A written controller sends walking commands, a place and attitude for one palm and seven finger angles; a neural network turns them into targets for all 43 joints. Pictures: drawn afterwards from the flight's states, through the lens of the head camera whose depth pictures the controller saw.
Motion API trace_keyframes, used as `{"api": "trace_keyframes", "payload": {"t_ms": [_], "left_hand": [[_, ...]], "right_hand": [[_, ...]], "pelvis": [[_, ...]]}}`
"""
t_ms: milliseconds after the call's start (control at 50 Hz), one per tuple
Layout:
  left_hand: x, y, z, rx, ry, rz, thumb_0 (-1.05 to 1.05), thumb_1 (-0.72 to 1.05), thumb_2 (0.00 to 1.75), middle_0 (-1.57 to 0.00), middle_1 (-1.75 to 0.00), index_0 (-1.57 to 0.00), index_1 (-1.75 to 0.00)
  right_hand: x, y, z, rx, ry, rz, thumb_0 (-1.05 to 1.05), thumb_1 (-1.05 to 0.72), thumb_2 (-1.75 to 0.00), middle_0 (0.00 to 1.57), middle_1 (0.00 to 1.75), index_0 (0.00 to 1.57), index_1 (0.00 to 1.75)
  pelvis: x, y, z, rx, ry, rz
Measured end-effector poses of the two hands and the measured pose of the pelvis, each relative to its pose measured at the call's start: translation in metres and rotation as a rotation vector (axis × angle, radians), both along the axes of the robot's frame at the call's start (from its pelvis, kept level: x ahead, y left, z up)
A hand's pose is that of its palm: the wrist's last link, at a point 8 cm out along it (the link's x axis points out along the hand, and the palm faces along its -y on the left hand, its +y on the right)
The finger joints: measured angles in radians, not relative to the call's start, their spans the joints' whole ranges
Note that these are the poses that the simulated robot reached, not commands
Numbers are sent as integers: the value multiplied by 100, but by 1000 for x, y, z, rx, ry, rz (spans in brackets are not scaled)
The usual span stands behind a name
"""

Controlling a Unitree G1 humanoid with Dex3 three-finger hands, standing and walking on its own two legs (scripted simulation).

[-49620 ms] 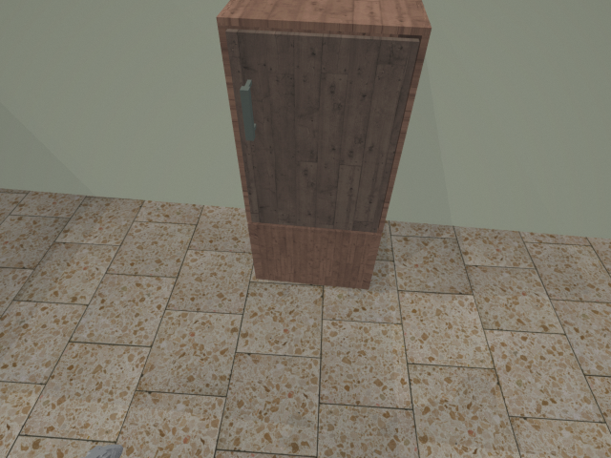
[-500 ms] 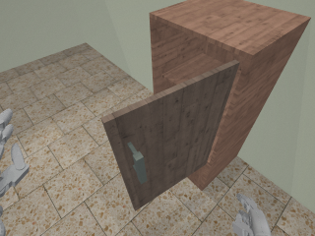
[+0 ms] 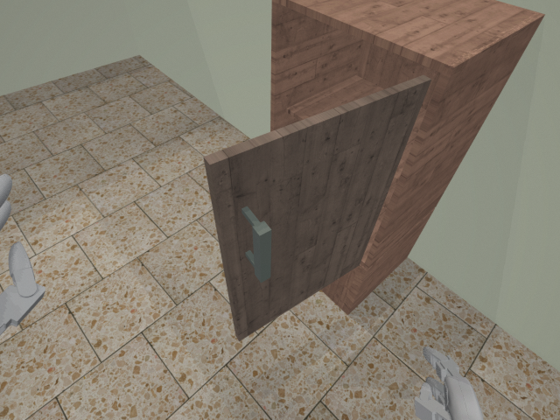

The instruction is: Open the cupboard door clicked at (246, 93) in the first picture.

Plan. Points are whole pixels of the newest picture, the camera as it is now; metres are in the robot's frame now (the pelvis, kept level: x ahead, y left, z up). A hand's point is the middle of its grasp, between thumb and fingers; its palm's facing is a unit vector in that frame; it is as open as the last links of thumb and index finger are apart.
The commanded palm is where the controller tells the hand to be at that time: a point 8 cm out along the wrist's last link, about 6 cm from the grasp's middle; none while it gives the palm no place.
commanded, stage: step back with the hand held close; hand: left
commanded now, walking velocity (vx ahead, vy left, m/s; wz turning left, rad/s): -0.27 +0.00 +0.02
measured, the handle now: (255, 245) +0.37 +0.07 +0.03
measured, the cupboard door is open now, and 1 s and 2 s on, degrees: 82 82 82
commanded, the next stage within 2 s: stop stepping back and stand still in 0.66 s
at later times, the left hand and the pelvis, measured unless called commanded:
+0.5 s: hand (7, 352) +0.14 +0.25 +0.17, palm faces +0.34 -0.79 -0.50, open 7.4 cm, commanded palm +0.07 +0.30 +0.19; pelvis -0.06 +0.00 +0.00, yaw +2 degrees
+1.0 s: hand out of the picture +0.05 +0.24 +0.19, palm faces +0.33 -0.81 -0.48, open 7.4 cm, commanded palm +0.00 +0.28 +0.19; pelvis -0.15 -0.01 -0.01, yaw -3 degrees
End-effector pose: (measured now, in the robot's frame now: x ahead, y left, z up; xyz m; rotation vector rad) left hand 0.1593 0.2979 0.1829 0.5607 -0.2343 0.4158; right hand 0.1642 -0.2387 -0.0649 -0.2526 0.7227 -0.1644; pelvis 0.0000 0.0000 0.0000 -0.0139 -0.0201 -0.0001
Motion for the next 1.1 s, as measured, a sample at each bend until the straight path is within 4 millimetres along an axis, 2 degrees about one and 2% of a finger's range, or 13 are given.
{"api": "trace_keyframes", "payload": {"t_ms": [140, 240, 380, 440, 560, 640, 720, 820, 900, 940, 1020, 1100], "left_hand": [[-13, 3, 9, 50, -52, -21, 1, 89, 90, -21, -31, -21, -30], [-28, 5, 20, 108, -71, 4, 1, 89, 90, -21, -31, -21, -30], [-34, -10, 1, 9, 11, -58, 1, 89, 90, -21, -31, -21, -30], [-43, -13, 1, 14, 23, -104, 1, 89, 90, -21, -31, -21, -30], [-69, 8, 18, 99, -40, -111, 1, 88, 90, -21, -31, -22, -30], [-87, 29, 27, 108, -54, -33, 1, 88, 90, -21, -31, -21, -30], [-106, 36, 18, 20, -40, 29, 1, 89, 90, -21, -31, -21, -30], [-118, 14, 0, -88, -39, -18, 1, 89, 90, -20, -30, -20, -30], [-130, -16, 0, -22, -80, -142, 1, 89, 90, -20, -31, -20, -30], [-137, -22, 8, 13, -87, -198, 1, 89, 90, -21, -31, -21, -30], [-151, -16, 27, 96, -146, -216, 1, 88, 90, -21, -31, -21, -30], [-151, 4, 28, 53, -142, -138, 1, 88, 90, -21, -31, -21, -30]], "right_hand": [[-25, 1, -2, -29, 35, 8, 1, -90, -90, 20, 30, 21, 30], [-29, 1, -6, -10, 43, 22, 1, -90, -90, 20, 30, 21, 30], [-34, -2, -2, 3, 29, 32, 1, -90, -90, 20, 30, 21, 30], [-40, -4, 5, -10, 7, 12, 1, -90, -90, 20, 30, 21, 30], [-58, -1, 14, -71, -2, 1, 1, -90, -90, 20, 30, 21, 30], [-71, 12, 16, -61, 5, 18, 1, -90, -90, 20, 30, 20, 30], [-83, 26, 18, -23, 8, 52, 1, -90, -90, 20, 30, 21, 30], [-96, 36, 16, -1, -19, 110, 1, -90, -90, 20, 30, 21, 30], [-117, 31, 4, 17, -54, 124, 1, -90, -90, 20, 30, 21, 30], [-137, 25, -1, 9, -17, 100, 1, -90, -90, 20, 30, 21, 30], [-175, 10, -3, -2, 17, -6, 1, -90, -90, 20, 30, 21, 30], [-210, -2, -1, -13, 5, -74, 1, -90, -90, 20, 30, 21, 30]], "pelvis": [[-14, 0, -1, -14, 4, 43], [-18, -6, -2, -14, 38, 28], [-44, -9, 3, -26, 40, 23], [-52, -7, 3, -32, 38, 30], [-67, 6, 2, -56, 36, 40], [-80, 10, 9, -86, 45, 51], [-92, 9, 15, -87, 82, 23], [-122, 0, 11, -65, 120, -7], [-158, -9, -6, -16, 113, -48], [-162, -8, -6, -34, 77, -42], [-152, -5, -8, -13, 44, -52], [-168, 1, -2, -8, 1, -55]]}}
